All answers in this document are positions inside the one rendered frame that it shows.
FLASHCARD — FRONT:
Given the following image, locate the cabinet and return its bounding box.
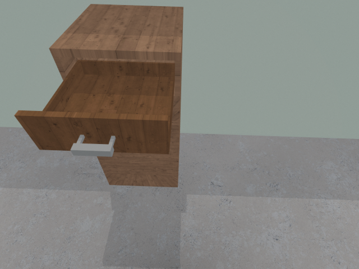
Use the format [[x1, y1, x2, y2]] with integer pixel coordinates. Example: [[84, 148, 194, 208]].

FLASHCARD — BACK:
[[49, 4, 183, 187]]

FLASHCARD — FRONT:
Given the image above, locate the handle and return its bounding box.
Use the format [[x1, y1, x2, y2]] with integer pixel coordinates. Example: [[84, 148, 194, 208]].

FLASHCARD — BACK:
[[70, 134, 116, 157]]

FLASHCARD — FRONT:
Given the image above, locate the drawer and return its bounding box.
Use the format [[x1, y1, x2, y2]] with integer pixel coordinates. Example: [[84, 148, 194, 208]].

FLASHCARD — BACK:
[[15, 60, 175, 154]]

